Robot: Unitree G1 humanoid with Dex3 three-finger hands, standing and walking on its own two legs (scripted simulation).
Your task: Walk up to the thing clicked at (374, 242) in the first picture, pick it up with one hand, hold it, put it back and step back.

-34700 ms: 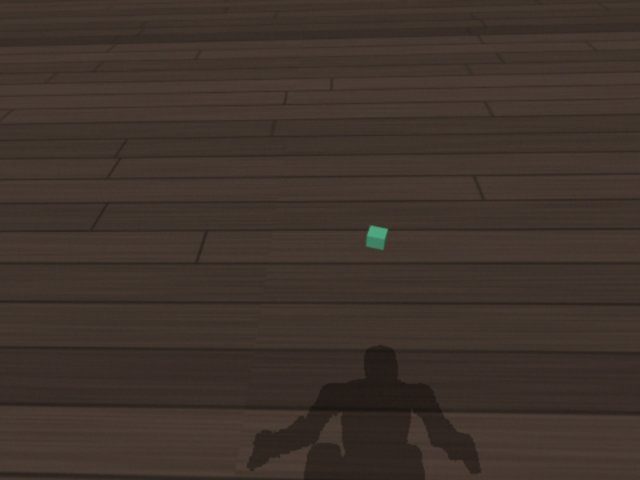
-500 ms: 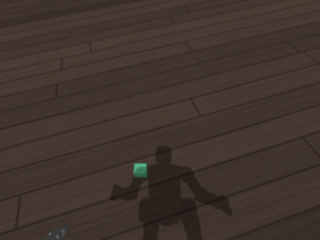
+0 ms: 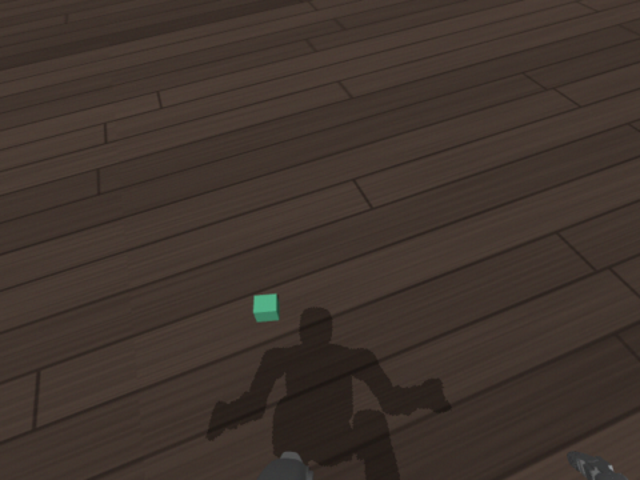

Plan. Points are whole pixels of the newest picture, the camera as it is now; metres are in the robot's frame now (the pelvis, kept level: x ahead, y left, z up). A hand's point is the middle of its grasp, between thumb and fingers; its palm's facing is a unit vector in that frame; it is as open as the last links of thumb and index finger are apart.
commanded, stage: step back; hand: left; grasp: from above
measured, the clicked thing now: (266, 308) +0.75 +0.29 -0.72
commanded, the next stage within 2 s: stand in 1.78 s
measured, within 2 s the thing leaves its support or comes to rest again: neither
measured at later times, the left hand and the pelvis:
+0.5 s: hand out of the picture -0.07 +0.27 -0.13, palm faces +0.06 -0.91 -0.40, open 7.4 cm; pelvis -0.17 -0.01 +0.01, yaw +3 degrees
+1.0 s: hand out of the picture -0.27 +0.28 -0.13, palm faces +0.11 -0.90 -0.42, open 7.4 cm; pelvis -0.29 -0.01 +0.01, yaw +6 degrees
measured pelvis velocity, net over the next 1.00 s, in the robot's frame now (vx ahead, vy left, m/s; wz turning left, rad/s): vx -0.29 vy -0.01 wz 0.11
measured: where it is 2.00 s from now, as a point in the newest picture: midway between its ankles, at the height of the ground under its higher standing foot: outside the picture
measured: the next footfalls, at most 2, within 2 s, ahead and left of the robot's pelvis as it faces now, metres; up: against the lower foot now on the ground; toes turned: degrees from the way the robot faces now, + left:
left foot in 0.28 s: -0.07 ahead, +0.13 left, +0.00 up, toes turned +3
right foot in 0.58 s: -0.21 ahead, -0.13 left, +0.00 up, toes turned +5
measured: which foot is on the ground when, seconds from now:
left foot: up 0.00-0.26, down 0.28-0.60, up 0.62-0.88, down 0.90-1.00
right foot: down 0.00-0.30, up 0.32-0.56, down 0.58-1.00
